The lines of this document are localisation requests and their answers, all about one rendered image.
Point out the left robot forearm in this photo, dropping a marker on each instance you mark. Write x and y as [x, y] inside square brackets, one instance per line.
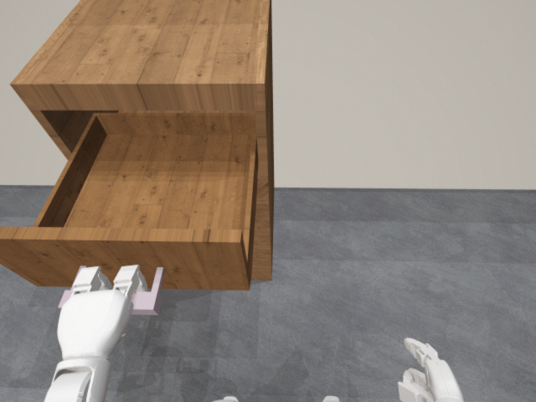
[80, 379]

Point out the robot right hand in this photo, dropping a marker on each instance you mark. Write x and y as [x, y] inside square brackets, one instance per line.
[437, 382]

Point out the drawer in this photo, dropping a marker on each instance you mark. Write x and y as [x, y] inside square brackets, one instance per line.
[172, 190]

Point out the robot left hand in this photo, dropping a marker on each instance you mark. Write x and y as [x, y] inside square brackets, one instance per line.
[93, 321]

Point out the cabinet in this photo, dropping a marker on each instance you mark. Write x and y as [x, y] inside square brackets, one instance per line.
[161, 56]

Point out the handle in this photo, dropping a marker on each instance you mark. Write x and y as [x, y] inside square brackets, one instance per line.
[144, 302]

